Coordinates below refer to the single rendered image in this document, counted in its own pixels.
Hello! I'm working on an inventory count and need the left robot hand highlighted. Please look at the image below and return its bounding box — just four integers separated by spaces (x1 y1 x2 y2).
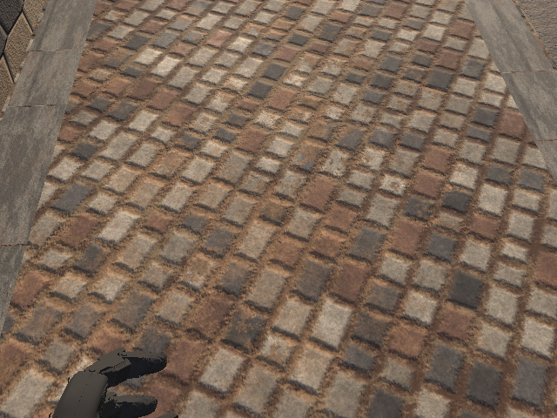
49 347 178 418

